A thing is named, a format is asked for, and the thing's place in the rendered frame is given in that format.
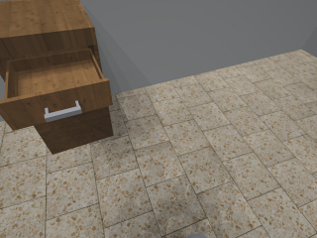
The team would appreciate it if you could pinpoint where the handle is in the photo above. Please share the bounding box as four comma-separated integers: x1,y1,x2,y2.
44,100,82,123

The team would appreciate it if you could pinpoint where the cabinet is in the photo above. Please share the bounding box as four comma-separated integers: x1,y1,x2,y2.
0,0,114,155

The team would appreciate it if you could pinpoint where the drawer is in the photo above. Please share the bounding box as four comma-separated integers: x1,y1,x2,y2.
0,49,113,131

